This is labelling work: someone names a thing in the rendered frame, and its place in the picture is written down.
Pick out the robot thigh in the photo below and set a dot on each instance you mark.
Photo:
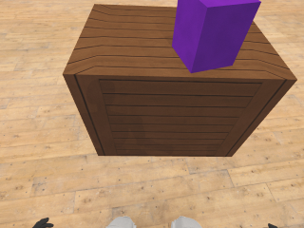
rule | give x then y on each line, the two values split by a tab
184	222
122	222

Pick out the carton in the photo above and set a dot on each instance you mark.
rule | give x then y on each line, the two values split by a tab
208	34

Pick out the right robot thigh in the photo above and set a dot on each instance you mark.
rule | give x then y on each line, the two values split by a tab
184	222

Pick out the left robot hand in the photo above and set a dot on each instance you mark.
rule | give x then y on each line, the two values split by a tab
43	223

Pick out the left robot thigh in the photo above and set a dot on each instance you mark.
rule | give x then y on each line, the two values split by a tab
122	222

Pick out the pedestal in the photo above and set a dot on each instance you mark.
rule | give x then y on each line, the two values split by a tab
137	98

